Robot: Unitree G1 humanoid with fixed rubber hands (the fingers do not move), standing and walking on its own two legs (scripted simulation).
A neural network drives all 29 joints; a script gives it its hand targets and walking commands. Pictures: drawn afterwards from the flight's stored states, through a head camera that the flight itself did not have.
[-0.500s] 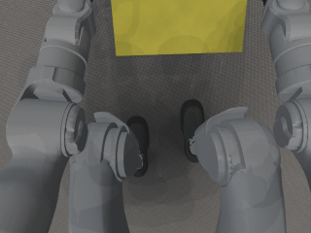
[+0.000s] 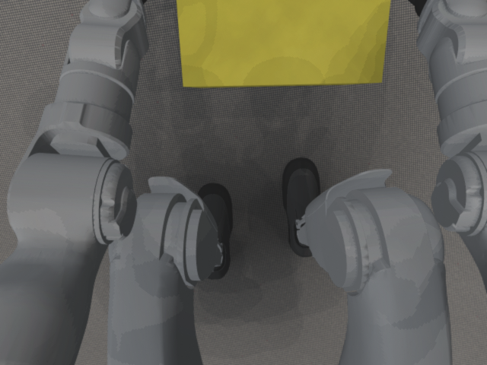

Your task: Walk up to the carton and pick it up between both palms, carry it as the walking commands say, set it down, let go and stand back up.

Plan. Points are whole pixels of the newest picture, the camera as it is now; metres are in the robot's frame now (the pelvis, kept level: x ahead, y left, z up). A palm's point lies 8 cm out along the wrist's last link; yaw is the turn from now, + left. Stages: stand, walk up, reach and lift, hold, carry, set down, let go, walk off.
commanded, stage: set down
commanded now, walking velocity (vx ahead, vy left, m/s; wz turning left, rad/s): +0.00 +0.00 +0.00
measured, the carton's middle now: (276, 3) +0.54 -0.05 -0.29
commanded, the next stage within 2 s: none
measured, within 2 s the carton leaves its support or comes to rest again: neither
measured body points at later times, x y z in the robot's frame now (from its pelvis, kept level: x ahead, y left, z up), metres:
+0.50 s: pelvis +0.00 +0.00 +0.00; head +0.38 -0.01 +0.23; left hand +0.56 +0.13 -0.20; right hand +0.53 -0.23 -0.21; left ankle +0.11 +0.09 -0.33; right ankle +0.15 -0.10 -0.33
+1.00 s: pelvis +0.00 +0.00 +0.00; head +0.39 -0.01 +0.22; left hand +0.55 +0.14 -0.22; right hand +0.54 -0.23 -0.21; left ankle +0.11 +0.09 -0.33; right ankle +0.15 -0.10 -0.33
